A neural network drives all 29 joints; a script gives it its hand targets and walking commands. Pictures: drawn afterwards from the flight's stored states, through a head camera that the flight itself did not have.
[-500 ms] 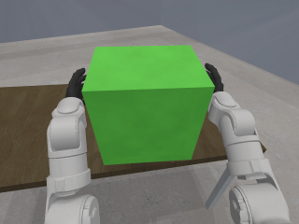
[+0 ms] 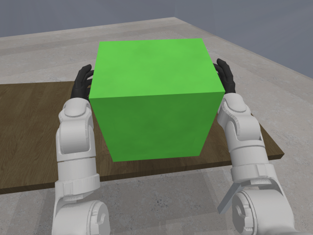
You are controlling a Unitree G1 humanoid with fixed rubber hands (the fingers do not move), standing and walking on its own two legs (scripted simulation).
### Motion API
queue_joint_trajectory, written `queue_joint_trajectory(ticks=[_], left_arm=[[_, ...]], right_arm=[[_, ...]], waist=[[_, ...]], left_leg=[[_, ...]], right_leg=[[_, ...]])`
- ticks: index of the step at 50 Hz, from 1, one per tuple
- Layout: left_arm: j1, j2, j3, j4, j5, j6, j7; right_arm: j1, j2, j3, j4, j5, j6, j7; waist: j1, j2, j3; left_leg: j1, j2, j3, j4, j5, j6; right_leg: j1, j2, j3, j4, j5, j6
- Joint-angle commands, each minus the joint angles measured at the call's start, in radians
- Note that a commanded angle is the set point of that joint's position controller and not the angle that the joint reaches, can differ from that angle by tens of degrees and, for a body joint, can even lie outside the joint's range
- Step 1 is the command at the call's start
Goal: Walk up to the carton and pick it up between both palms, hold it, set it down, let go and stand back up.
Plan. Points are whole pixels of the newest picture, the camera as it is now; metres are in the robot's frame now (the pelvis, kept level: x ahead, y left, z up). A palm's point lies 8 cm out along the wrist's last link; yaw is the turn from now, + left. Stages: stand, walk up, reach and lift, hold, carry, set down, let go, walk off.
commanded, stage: set down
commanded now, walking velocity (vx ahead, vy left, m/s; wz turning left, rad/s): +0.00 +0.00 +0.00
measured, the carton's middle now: (154, 104) +0.40 +0.00 +0.18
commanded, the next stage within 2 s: none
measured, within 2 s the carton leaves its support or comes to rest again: neither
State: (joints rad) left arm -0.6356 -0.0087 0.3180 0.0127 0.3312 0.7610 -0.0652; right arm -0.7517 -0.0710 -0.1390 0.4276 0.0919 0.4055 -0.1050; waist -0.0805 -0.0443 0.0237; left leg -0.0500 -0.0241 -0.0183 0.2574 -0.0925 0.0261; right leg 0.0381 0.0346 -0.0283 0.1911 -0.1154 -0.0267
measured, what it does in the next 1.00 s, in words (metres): stands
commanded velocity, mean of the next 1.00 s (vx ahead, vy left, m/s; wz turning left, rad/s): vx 0.00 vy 0.00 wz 0.00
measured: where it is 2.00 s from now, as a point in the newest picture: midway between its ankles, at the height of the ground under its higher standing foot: outside the picture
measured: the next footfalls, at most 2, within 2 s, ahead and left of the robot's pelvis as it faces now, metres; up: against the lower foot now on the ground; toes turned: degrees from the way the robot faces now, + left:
none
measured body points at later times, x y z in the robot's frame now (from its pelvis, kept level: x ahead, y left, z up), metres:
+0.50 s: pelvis +0.03 -0.02 +0.00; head +0.00 +0.00 +0.45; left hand +0.39 +0.15 +0.16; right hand +0.41 -0.19 +0.16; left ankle +0.04 +0.10 -0.75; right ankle +0.00 -0.10 -0.75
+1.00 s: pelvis +0.02 -0.03 +0.00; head +0.01 +0.00 +0.45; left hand +0.40 +0.15 +0.13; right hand +0.42 -0.18 +0.14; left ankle +0.04 +0.10 -0.75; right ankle +0.00 -0.10 -0.75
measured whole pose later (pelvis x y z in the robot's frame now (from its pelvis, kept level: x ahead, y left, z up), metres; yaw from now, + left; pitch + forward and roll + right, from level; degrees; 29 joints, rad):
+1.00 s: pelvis +0.02 -0.03 +0.00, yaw +2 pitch -4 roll +0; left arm -0.52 -0.02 0.26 0.29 0.23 0.44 0.04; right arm -0.64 -0.07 -0.14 0.73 0.03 0.04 -0.08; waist -0.03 -0.06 0.02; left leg -0.06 -0.01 -0.05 0.23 -0.11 -0.01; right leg 0.03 0.05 -0.07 0.19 -0.15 -0.06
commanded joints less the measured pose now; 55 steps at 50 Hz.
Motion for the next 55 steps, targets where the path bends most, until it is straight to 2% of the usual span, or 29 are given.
queue_joint_trajectory(ticks=[1,6,9,14,20,29,40,55], left_arm=[[-0.632,-0.288,-0.405,-0.168,-0.161,-0.144,-0.13],[-0.603,-0.327,-0.521,-0.231,-0.202,-0.236,-0.087],[-0.578,-0.35,-0.575,-0.263,-0.224,-0.275,-0.063],[-0.548,-0.363,-0.605,-0.277,-0.245,-0.301,-0.038],[-0.509,-0.344,-0.545,-0.225,-0.229,-0.298,-0.039],[-0.49,-0.31,-0.447,-0.114,-0.191,-0.302,-0.057],[-0.592,-0.362,-0.491,-0.053,-0.209,-0.391,-0.028],[-0.642,-0.394,-0.41,0.111,-0.177,-0.468,-0.002]], right_arm=[[-0.597,0.227,0.19,-0.211,0.005,-0.161,0.083],[-0.58,0.28,0.295,-0.302,0.01,-0.286,0.076],[-0.565,0.311,0.359,-0.345,0.03,-0.338,0.068],[-0.556,0.338,0.421,-0.372,0.062,-0.373,0.061],[-0.533,0.339,0.426,-0.308,0.077,-0.37,0.056],[-0.503,0.305,0.346,-0.165,0.046,-0.366,0.061],[-0.561,0.319,0.288,-0.09,-0.011,-0.419,0.099],[-0.612,0.357,0.219,0.102,-0.074,-0.46,0.152]], waist=[[-0.016,0.076,-0.364],[-0.026,0.071,-0.511],[-0.014,0.073,-0.539],[0.014,0.066,-0.532],[0.042,0.044,-0.485],[0.033,0.028,-0.414],[0.018,0.069,-0.49],[0.066,0.046,-0.525]], left_leg=[[0.261,0.02,0.039,-0.022,0.058,-0.07],[0.351,0.014,0.026,0.043,0.314,-0.069],[0.338,0.012,0.018,0.054,0.385,-0.06],[0.267,0.007,0.01,0.037,0.374,-0.039],[0.185,-0.003,0.005,-0.001,0.309,-0.016],[0.119,-0.007,0.008,-0.039,0.206,-0.014],[0.159,0.0,0.004,-0.008,0.229,-0.047],[0.087,0.002,-0.003,-0.04,0.205,-0.021]], right_leg=[[-0.018,0.01,-0.08,-0.046,0.07,0.032],[0.07,0.018,-0.072,-0.018,0.31,0.046],[0.113,0.014,-0.065,0.004,0.399,0.053],[0.176,0.004,-0.049,0.034,0.482,0.068],[0.239,-0.012,-0.031,0.058,0.564,0.092],[0.251,-0.021,-0.032,0.061,0.544,0.104],[0.167,0.0,-0.057,0.044,0.44,0.08],[0.202,-0.005,-0.041,0.063,0.482,0.091]])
